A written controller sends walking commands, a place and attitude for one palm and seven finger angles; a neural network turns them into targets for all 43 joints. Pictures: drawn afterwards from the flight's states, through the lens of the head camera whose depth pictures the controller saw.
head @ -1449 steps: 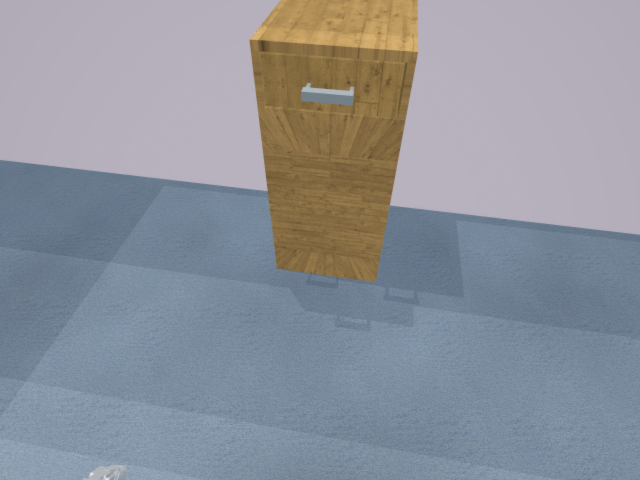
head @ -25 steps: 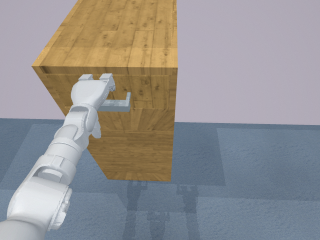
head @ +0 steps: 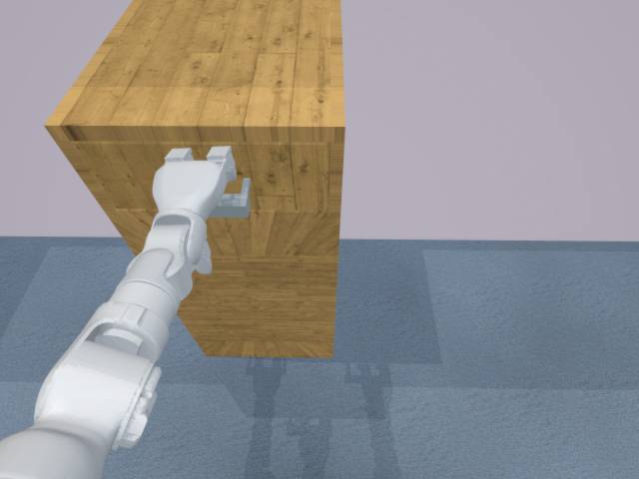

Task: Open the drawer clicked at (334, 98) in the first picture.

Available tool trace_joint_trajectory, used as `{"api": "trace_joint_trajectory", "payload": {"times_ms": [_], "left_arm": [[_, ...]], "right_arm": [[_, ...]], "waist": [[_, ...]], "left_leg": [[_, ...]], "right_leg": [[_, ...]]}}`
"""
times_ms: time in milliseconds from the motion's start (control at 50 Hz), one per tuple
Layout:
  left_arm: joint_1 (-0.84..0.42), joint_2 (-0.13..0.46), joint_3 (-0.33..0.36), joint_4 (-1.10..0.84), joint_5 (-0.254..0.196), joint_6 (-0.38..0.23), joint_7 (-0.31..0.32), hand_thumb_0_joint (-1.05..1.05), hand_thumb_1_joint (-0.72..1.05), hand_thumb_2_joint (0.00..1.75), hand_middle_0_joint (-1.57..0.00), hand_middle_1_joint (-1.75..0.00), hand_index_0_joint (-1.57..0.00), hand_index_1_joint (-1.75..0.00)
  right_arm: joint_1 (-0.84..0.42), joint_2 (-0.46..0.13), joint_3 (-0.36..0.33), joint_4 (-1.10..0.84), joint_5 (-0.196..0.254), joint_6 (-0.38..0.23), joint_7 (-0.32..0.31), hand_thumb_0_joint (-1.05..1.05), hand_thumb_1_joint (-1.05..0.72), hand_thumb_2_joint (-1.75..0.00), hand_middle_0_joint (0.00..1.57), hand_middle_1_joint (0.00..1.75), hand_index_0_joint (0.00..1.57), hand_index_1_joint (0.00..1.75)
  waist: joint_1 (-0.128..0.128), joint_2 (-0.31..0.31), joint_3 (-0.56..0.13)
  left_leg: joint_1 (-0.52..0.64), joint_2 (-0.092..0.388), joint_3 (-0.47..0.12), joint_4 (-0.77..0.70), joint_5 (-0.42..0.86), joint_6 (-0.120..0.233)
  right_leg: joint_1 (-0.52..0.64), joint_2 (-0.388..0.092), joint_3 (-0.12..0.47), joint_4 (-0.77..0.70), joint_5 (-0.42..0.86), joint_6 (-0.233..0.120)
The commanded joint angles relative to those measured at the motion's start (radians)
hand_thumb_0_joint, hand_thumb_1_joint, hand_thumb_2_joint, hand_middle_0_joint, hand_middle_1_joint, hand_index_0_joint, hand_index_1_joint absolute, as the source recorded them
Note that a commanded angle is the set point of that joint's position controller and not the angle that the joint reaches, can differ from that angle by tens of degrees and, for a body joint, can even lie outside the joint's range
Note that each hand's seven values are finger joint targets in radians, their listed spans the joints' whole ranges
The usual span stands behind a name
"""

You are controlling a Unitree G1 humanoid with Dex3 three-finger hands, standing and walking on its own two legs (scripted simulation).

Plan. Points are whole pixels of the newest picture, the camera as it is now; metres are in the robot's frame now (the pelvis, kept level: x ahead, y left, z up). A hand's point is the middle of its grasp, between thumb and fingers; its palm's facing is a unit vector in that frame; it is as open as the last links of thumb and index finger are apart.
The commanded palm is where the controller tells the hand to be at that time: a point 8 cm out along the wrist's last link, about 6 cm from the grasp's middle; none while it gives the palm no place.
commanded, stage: lower the fingers behind the handle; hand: left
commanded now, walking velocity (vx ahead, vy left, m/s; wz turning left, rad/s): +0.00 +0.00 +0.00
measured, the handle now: (207, 194) +0.51 +0.16 +0.04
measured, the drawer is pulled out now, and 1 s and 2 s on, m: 0.00 0.00 0.02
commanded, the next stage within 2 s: close the thumb around the handle in 0.62 s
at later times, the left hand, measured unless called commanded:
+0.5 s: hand (199, 225) +0.46 +0.17 +0.03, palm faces +0.00 -0.03 -1.00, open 13.9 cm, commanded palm +0.44 +0.17 +0.08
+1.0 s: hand (198, 227) +0.46 +0.17 +0.03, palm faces +0.00 -0.04 -1.00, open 11.7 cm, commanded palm +0.44 +0.17 +0.08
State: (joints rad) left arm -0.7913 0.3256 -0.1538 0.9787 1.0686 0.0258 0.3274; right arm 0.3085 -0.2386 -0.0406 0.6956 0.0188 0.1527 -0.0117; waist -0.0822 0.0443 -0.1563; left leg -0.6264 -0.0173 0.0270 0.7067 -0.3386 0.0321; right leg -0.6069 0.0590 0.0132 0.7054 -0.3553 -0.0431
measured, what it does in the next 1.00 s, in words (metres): stands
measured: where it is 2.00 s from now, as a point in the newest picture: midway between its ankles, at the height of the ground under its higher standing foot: outside the picture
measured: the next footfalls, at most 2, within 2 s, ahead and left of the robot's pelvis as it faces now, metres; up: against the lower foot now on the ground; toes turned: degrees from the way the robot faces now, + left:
none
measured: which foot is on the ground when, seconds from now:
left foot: down 0.00-1.00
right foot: down 0.00-1.00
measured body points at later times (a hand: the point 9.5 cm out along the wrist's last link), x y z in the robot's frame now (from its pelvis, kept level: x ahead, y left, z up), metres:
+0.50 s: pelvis -0.01 +0.00 -0.01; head +0.07 -0.01 +0.43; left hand +0.46 +0.17 +0.08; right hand +0.02 -0.26 -0.15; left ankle +0.00 +0.10 -0.71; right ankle -0.02 -0.09 -0.71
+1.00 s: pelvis +0.00 +0.01 -0.01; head +0.07 +0.00 +0.44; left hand +0.46 +0.17 +0.08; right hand +0.05 -0.26 -0.14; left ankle +0.00 +0.10 -0.71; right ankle -0.02 -0.09 -0.71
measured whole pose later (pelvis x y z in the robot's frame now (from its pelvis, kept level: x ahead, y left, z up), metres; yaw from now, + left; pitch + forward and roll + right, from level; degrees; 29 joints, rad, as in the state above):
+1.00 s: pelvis +0.00 +0.01 -0.01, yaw +0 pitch +17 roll -1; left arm -0.76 0.33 -0.15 0.98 1.08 0.01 0.35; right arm 0.31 -0.24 -0.07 0.70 0.00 0.13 0.00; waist -0.08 0.05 -0.17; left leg -0.70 -0.02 0.03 0.79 -0.38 0.04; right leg -0.67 0.06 0.01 0.77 -0.38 -0.03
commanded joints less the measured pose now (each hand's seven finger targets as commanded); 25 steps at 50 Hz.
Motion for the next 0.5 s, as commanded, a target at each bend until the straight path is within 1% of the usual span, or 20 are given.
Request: {"api": "trace_joint_trajectory", "payload": {"times_ms": [0, 20, 40, 80, 100, 120, 160, 180, 220, 240, 260, 280, 300, 340, 380, 400, 420, 440, 460, 480], "left_arm": [[-0.392, 0.236, 0.057, -0.071, 0.009, 0.058, -0.006, 0.00, -0.50, 0.30, -0.30, -1.20, -0.30, -1.20], [-0.384, 0.227, 0.046, -0.055, 0.012, 0.057, -0.011, 0.00, -0.50, 0.30, -0.30, -1.20, -0.30, -1.20], [-0.363, 0.239, 0.060, -0.044, 0.011, 0.054, -0.015, 0.00, -0.50, 0.30, -0.30, -1.20, -0.30, -1.20], [-0.364, 0.196, 0.026, -0.067, 0.004, 0.038, -0.026, 0.00, -0.50, 0.30, -0.30, -1.20, -0.30, -1.20], [-0.405, 0.201, 0.035, -0.105, -0.004, 0.013, -0.031, 0.00, -0.50, 0.30, -0.30, -1.20, -0.30, -1.20], [-0.411, 0.211, 0.043, -0.141, -0.008, -0.012, -0.032, 0.00, -0.50, 0.30, -0.30, -1.20, -0.30, -1.20], [-0.442, 0.208, 0.040, -0.184, -0.005, -0.062, -0.023, 0.00, -0.50, 0.30, -0.30, -1.20, -0.30, -1.20], [-0.458, 0.247, 0.079, -0.217, 0.001, -0.088, -0.008, 0.00, -0.50, 0.30, -0.30, -1.20, -0.30, -1.20], [-0.471, 0.254, 0.094, -0.260, 0.013, -0.120, 0.030, 0.00, -0.50, 0.30, -0.30, -1.20, -0.30, -1.20], [-0.446, 0.235, 0.085, -0.230, 0.019, -0.114, 0.050, 0.00, -0.50, 0.30, -0.30, -1.20, -0.30, -1.20], [-0.452, 0.230, 0.084, -0.208, 0.024, -0.101, 0.070, 0.00, -0.50, 0.30, -0.30, -1.20, -0.30, -1.20], [-0.470, 0.251, 0.097, -0.200, 0.029, -0.086, 0.089, 0.00, -0.50, 0.30, -0.30, -1.20, -0.30, -1.20], [-0.472, 0.257, 0.108, -0.188, 0.027, -0.069, 0.101, 0.00, -0.50, 0.30, -0.30, -1.20, -0.30, -1.20], [-0.478, 0.252, 0.099, -0.177, 0.026, -0.031, 0.111, 0.00, -0.50, 0.30, -0.30, -1.20, -0.30, -1.20], [-0.480, 0.216, 0.067, -0.159, 0.013, 0.002, 0.096, 0.00, -0.50, 0.30, -0.30, -1.20, -0.30, -1.20], [-0.485, 0.234, 0.081, -0.149, 0.008, 0.009, 0.084, 0.00, -0.50, 0.30, -0.30, -1.20, -0.30, -1.20], [-0.467, 0.223, 0.068, -0.143, 0.003, 0.015, 0.072, 0.00, -0.50, 0.30, -0.30, -1.20, -0.30, -1.20], [-0.469, 0.251, 0.086, -0.147, 0.002, 0.016, 0.063, 0.00, -0.50, 0.30, -0.30, -1.20, -0.30, -1.20], [-0.480, 0.237, 0.072, -0.159, -0.001, 0.013, 0.054, 0.00, -0.50, 0.30, -0.30, -1.20, -0.30, -1.20], [-0.443, 0.251, 0.089, -0.145, 0.001, 0.012, 0.045, 0.00, -0.50, 0.30, -0.30, -1.20, -0.30, -1.20]], "right_arm": [[0.062, -0.149, -0.048, -0.093, 0.000, -0.022, -0.020, 0.00, -0.90, -0.90, 0.20, 0.30, 0.20, 0.30], [0.064, -0.149, -0.047, -0.095, 0.001, -0.023, -0.022, 0.00, -0.90, -0.90, 0.20, 0.30, 0.20, 0.30], [0.068, -0.150, -0.046, -0.098, 0.002, -0.023, -0.023, 0.00, -0.90, -0.90, 0.20, 0.30, 0.20, 0.30], [0.068, -0.148, -0.047, -0.110, 0.001, -0.029, -0.023, 0.00, -0.90, -0.90, 0.20, 0.30, 0.20, 0.30], [0.073, -0.148, -0.050, -0.111, -0.002, -0.035, -0.023, 0.00, -0.90, -0.90, 0.20, 0.30, 0.20, 0.30], [0.077, -0.146, -0.055, -0.114, -0.002, -0.040, -0.026, 0.00, -0.90, -0.90, 0.20, 0.30, 0.20, 0.30], [0.080, -0.142, -0.059, -0.111, -0.005, -0.053, -0.029, 0.00, -0.90, -0.90, 0.20, 0.30, 0.20, 0.30], [0.087, -0.141, -0.064, -0.104, -0.009, -0.060, -0.030, 0.00, -0.90, -0.90, 0.20, 0.30, 0.20, 0.30], [0.091, -0.136, -0.071, -0.097, -0.015, -0.072, -0.027, 0.00, -0.90, -0.90, 0.20, 0.30, 0.20, 0.30], [0.093, -0.133, -0.073, -0.088, -0.018, -0.075, -0.022, 0.00, -0.90, -0.90, 0.20, 0.30, 0.20, 0.30], [0.097, -0.136, -0.073, -0.077, -0.020, -0.077, -0.018, 0.00, -0.90, -0.90, 0.20, 0.30, 0.20, 0.30], [0.100, -0.141, -0.074, -0.066, -0.019, -0.077, -0.015, 0.00, -0.90, -0.90, 0.20, 0.30, 0.20, 0.30], [0.102, -0.143, -0.074, -0.064, -0.021, -0.076, -0.010, 0.00, -0.90, -0.90, 0.20, 0.30, 0.20, 0.30], [0.105, -0.145, -0.075, -0.057, -0.018, -0.070, -0.005, 0.00, -0.90, -0.90, 0.20, 0.30, 0.20, 0.30], [0.108, -0.145, -0.075, -0.058, -0.014, -0.064, -0.002, 0.00, -0.90, -0.90, 0.20, 0.30, 0.20, 0.30], [0.109, -0.148, -0.074, -0.054, -0.013, -0.061, -0.004, 0.00, -0.90, -0.90, 0.20, 0.30, 0.20, 0.30], [0.109, -0.147, -0.073, -0.060, -0.010, -0.059, -0.006, 0.00, -0.90, -0.90, 0.20, 0.30, 0.20, 0.30], [0.107, -0.150, -0.070, -0.060, -0.008, -0.055, -0.010, 0.00, -0.90, -0.90, 0.20, 0.30, 0.20, 0.30], [0.104, -0.148, -0.068, -0.063, -0.010, -0.054, -0.011, 0.00, -0.90, -0.90, 0.20, 0.30, 0.20, 0.30], [0.103, -0.147, -0.068, -0.064, -0.010, -0.052, -0.014, 0.00, -0.90, -0.90, 0.20, 0.30, 0.20, 0.30]], "waist": [[-0.019, -0.085, -0.281], [-0.023, -0.078, -0.261], [-0.016, -0.091, -0.255], [-0.023, -0.081, -0.259], [-0.030, -0.082, -0.285], [-0.029, -0.070, -0.314], [-0.037, -0.046, -0.313], [-0.028, -0.034, -0.347], [-0.024, -0.013, -0.398], [-0.024, 0.011, -0.393], [-0.030, -0.005, -0.390], [-0.036, -0.011, -0.379], [-0.025, -0.009, -0.397], [-0.033, -0.007, -0.419], [-0.040, -0.013, -0.402], [-0.040, -0.041, -0.416], [-0.040, -0.043, -0.407], [-0.035, -0.036, -0.396], [-0.037, -0.025, -0.398], [-0.027, -0.038, -0.389]], "left_leg": [[0.147, -0.016, 0.013, -0.047, 0.248, 0.017], [0.142, -0.014, 0.013, -0.047, 0.230, 0.017], [0.130, -0.013, 0.012, -0.046, 0.221, 0.017], [0.135, -0.014, 0.013, -0.038, 0.210, 0.018], [0.144, -0.012, 0.007, -0.030, 0.226, 0.020], [0.152, -0.013, 0.008, -0.021, 0.224, 0.023], [0.151, -0.013, 0.001, -0.005, 0.214, 0.023], [0.155, -0.011, -0.003, 0.006, 0.229, 0.023], [0.166, -0.012, -0.010, 0.032, 0.263, 0.021], [0.172, -0.013, -0.008, 0.040, 0.269, 0.017], [0.164, -0.010, -0.010, 0.045, 0.261, 0.016], [0.150, -0.010, -0.010, 0.048, 0.249, 0.016], [0.145, -0.013, -0.012, 0.046, 0.265, 0.014], [0.161, -0.012, -0.007, 0.048, 0.285, 0.016], [0.171, -0.012, -0.006, 0.038, 0.292, 0.016], [0.166, -0.012, -0.009, 0.036, 0.302, 0.017], [0.170, -0.013, -0.006, 0.029, 0.297, 0.020], [0.168, -0.013, -0.005, 0.023, 0.298, 0.020], [0.175, -0.014, -0.003, 0.018, 0.301, 0.021], [0.173, -0.013, -0.002, 0.015, 0.302, 0.021]], "right_leg": [[0.154, -0.008, 0.010, -0.104, 0.302, 0.009], [0.133, -0.008, 0.010, -0.104, 0.282, 0.010], [0.134, -0.007, 0.010, -0.101, 0.274, 0.010], [0.120, -0.008, 0.012, -0.101, 0.262, 0.010], [0.126, -0.008, 0.014, -0.093, 0.279, 0.009], [0.131, -0.009, 0.021, -0.089, 0.282, 0.011], [0.096, -0.008, 0.024, -0.077, 0.264, 0.009], [0.096, -0.007, 0.025, -0.061, 0.271, 0.007], [0.079, -0.003, 0.022, -0.033, 0.287, 0.003], [0.054, 0.001, 0.014, -0.027, 0.280, 0.000], [0.037, 0.003, 0.009, -0.024, 0.267, 0.002], [0.029, 0.004, 0.010, -0.025, 0.260, 0.003], [0.047, 0.007, 0.007, -0.018, 0.272, -0.001], [0.060, 0.008, 0.008, -0.021, 0.304, 0.002], [0.071, 0.010, 0.003, -0.034, 0.316, 0.003], [0.095, 0.008, 0.006, -0.034, 0.331, 0.005], [0.102, 0.008, 0.008, -0.043, 0.337, 0.008], [0.107, 0.006, 0.010, -0.046, 0.340, 0.007], [0.113, 0.004, 0.011, -0.050, 0.343, 0.008], [0.121, 0.005, 0.009, -0.052, 0.346, 0.007]]}}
